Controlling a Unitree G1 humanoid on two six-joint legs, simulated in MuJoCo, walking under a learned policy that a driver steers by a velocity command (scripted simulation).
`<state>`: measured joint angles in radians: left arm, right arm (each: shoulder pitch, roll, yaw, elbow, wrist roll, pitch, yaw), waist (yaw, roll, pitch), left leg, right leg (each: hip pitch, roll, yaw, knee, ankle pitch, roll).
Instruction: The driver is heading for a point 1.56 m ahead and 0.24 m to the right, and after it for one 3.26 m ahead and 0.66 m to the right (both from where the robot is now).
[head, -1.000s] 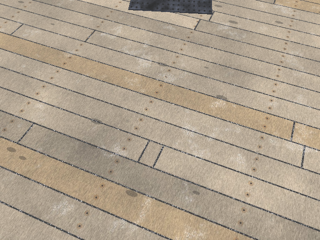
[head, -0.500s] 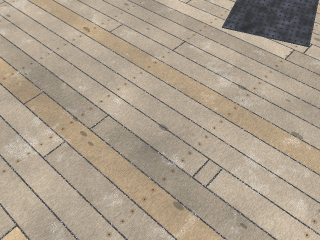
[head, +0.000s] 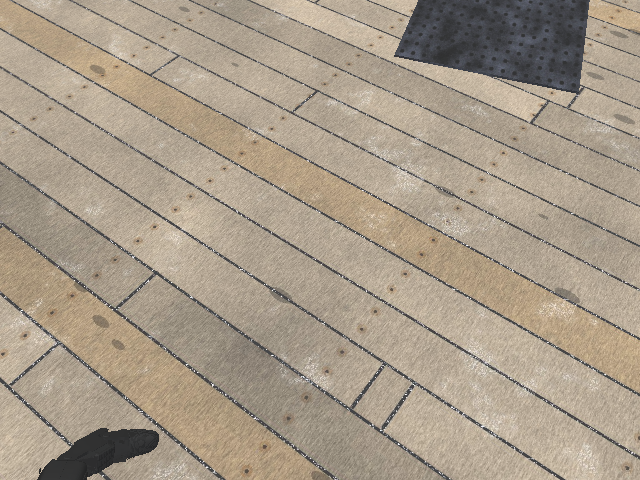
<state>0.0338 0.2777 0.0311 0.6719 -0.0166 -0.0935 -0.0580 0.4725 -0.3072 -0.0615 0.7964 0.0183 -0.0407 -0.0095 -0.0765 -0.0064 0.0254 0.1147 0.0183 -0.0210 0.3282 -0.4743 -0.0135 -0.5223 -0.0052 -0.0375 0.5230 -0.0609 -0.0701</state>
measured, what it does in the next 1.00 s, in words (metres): walks ahead: left foot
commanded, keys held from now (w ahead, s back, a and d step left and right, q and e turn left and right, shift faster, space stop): w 1.00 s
